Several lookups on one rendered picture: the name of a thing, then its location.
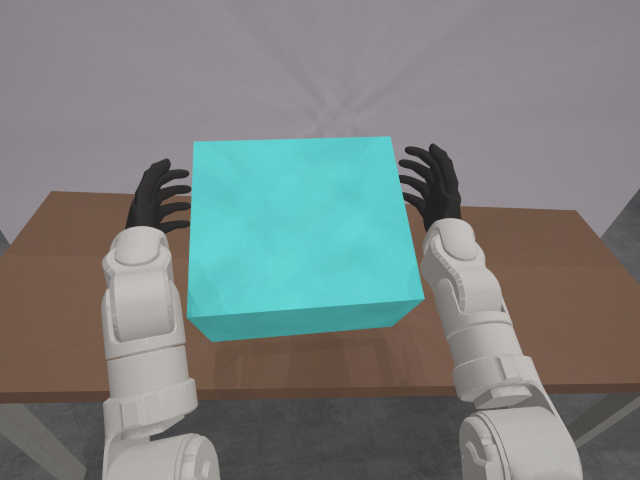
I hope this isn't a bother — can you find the right robot hand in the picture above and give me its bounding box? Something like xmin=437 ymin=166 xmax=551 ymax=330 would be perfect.
xmin=399 ymin=143 xmax=462 ymax=233

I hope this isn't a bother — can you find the left robot forearm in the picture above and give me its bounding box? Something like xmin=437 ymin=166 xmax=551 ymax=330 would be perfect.
xmin=101 ymin=226 xmax=198 ymax=480

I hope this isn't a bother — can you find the carton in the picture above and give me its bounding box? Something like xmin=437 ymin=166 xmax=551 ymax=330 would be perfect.
xmin=187 ymin=136 xmax=425 ymax=342

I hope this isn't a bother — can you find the right robot forearm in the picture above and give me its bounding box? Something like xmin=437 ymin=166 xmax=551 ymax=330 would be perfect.
xmin=420 ymin=218 xmax=583 ymax=479

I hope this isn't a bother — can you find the robot left upper arm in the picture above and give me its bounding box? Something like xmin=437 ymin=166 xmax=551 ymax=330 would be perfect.
xmin=106 ymin=433 xmax=220 ymax=480

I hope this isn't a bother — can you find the left robot hand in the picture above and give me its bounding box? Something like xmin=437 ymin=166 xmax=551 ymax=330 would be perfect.
xmin=125 ymin=159 xmax=191 ymax=234

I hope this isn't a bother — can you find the robot right upper arm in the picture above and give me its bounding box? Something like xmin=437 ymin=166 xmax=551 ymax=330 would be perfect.
xmin=459 ymin=406 xmax=583 ymax=480

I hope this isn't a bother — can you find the table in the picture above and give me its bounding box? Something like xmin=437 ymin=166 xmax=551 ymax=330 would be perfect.
xmin=0 ymin=191 xmax=640 ymax=480

